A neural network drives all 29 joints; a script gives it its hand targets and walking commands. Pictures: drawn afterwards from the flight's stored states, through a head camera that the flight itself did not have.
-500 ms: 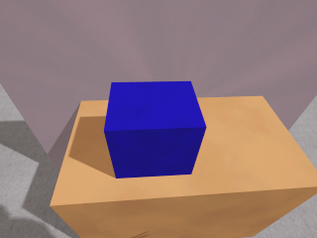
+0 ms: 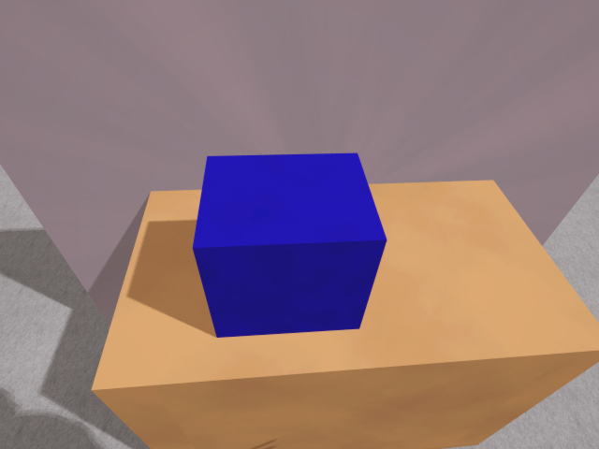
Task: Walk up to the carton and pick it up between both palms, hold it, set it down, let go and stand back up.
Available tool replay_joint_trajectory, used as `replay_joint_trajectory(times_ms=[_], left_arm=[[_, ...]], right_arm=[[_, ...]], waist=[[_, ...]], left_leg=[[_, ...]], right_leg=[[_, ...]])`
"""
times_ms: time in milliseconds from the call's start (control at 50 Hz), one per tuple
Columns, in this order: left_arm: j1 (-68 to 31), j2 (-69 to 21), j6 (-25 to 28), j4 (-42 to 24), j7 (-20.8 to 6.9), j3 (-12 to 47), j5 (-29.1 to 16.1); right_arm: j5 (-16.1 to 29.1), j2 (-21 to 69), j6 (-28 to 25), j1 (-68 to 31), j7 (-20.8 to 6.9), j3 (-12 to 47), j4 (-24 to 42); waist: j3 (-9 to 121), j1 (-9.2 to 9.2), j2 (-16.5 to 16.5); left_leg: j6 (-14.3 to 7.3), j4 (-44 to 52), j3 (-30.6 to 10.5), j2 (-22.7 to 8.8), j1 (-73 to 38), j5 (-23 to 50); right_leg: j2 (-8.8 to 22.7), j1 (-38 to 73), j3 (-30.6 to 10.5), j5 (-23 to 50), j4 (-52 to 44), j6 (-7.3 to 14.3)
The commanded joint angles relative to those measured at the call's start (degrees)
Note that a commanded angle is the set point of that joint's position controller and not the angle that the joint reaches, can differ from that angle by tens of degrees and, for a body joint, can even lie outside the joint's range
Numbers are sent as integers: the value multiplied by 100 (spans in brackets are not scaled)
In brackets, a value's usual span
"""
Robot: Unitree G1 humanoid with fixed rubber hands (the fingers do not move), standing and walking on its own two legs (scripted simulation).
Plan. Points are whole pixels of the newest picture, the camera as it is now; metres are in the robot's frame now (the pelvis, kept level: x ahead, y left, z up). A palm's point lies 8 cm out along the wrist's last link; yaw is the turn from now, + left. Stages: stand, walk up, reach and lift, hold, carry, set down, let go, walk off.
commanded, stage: stand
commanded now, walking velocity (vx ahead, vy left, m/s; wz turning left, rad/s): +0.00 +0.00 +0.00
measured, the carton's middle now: (286, 246) +0.46 +0.01 +0.00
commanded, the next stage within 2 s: none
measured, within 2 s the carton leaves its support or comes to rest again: neither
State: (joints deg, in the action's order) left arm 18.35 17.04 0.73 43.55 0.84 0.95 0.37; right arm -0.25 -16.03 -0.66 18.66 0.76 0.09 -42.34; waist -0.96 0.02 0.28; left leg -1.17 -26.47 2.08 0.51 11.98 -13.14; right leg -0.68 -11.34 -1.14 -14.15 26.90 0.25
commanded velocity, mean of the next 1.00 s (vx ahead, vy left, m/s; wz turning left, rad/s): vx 0.00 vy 0.00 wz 0.00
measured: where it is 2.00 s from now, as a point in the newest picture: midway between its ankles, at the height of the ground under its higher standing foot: outside the picture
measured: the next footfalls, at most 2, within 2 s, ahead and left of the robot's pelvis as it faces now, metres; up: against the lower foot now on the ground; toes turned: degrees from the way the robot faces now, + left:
none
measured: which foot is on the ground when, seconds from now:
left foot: down 0.00-1.00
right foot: down 0.00-1.00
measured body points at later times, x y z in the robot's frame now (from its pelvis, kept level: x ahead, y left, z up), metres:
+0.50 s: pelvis +0.00 +0.01 +0.00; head +0.00 +0.01 +0.45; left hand +0.07 +0.27 -0.12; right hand +0.08 -0.26 -0.12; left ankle +0.01 +0.11 -0.74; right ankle +0.00 -0.12 -0.74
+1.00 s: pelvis +0.00 +0.00 +0.00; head +0.01 +0.01 +0.45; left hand +0.07 +0.27 -0.12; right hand +0.07 -0.26 -0.12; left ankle +0.01 +0.11 -0.74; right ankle +0.00 -0.12 -0.74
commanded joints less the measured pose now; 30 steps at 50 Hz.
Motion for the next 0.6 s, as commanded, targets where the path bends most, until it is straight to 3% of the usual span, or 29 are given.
replay_joint_trajectory(times_ms=[0, 580], left_arm=[[156, 596, 56, -251, 5, -197, 18], [229, 592, 44, -66, 31, -195, 10]], right_arm=[[1, -641, -57, 185, 33, -174, 247], [12, -661, -74, 198, 39, -202, 160]], waist=[[-112, -35, 7], [-124, -10, -67]], left_leg=[[-53, 415, -737, -619, -35, 231], [-73, 635, -808, -628, 49, 125]], right_leg=[[585, -219, -582, 385, -530, 92], [562, -111, -559, 387, -478, 66]])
